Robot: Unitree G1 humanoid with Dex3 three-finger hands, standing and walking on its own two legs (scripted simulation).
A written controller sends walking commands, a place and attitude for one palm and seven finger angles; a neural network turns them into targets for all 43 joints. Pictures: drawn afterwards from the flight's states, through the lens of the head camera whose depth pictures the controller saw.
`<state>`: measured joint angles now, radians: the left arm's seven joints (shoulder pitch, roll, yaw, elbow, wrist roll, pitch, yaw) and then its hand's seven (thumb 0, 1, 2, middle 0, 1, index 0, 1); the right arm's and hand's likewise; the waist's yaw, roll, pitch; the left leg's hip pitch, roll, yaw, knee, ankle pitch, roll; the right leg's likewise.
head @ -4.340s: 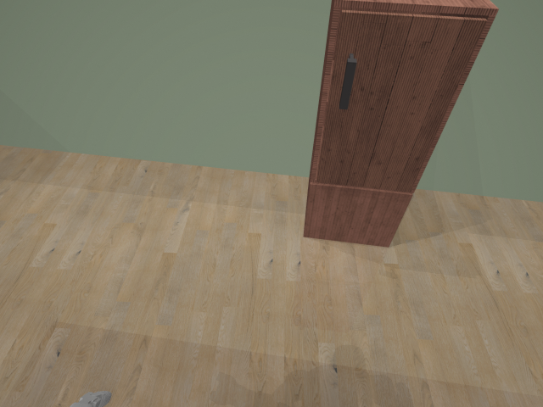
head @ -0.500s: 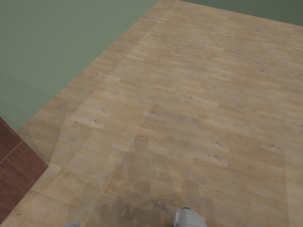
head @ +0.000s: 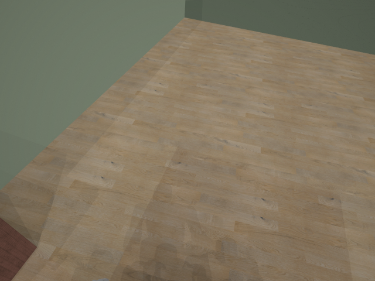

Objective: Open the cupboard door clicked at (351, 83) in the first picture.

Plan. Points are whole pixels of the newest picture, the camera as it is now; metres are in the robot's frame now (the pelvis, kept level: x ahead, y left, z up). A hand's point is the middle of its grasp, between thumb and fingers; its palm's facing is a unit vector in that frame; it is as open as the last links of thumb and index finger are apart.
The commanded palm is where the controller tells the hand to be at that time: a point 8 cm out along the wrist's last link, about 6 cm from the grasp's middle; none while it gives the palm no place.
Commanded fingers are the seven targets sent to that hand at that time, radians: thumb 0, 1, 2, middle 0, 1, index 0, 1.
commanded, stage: turn to face it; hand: left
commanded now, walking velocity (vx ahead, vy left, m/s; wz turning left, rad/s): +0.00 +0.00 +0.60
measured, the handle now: out of the picture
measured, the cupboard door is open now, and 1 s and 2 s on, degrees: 0 0 0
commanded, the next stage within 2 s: none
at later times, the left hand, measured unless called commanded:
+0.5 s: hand out of the picture +0.05 +0.21 -0.14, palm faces +0.26 -0.93 -0.27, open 7.4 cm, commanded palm none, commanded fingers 0.00 0.90 0.90 -0.20 -0.30 -0.20 -0.30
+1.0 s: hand out of the picture -0.15 +0.18 -0.18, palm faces +0.59 -0.77 -0.24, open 7.4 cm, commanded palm none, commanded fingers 0.00 0.90 0.90 -0.20 -0.30 -0.20 -0.30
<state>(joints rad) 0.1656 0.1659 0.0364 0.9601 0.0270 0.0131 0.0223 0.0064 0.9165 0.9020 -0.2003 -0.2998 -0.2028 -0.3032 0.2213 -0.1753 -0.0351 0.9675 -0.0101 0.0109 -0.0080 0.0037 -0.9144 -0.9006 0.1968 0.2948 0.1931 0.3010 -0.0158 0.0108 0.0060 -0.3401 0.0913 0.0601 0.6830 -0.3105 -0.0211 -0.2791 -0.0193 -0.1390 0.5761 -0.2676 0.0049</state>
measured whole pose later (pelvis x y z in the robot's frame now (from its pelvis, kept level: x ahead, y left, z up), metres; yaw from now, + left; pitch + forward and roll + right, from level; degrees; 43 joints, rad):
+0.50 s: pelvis -0.02 -0.02 +0.01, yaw +15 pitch +2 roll -1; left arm 0.11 0.21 0.07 0.92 0.00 0.04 0.02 0.01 0.91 0.90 -0.20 -0.30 -0.20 -0.30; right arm 0.26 -0.21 -0.08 0.97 -0.02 0.05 0.00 0.01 -0.91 -0.90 0.20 0.30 0.20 0.30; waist -0.05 0.04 0.05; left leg -0.37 -0.07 -0.14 0.45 -0.11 0.02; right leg -0.30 -0.01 0.01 0.67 -0.40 0.06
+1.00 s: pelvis -0.06 -0.01 +0.00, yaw +35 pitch +0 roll +0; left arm 0.26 0.24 0.06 0.93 0.02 0.04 0.01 0.01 0.91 0.90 -0.20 -0.30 -0.20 -0.30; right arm 0.13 -0.25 -0.08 0.91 -0.01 0.05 0.03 0.01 -0.91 -0.90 0.20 0.29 0.19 0.30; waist 0.02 -0.05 0.10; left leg -0.31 0.02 0.09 0.63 -0.30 -0.01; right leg -0.27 -0.22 -0.23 0.73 -0.42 0.08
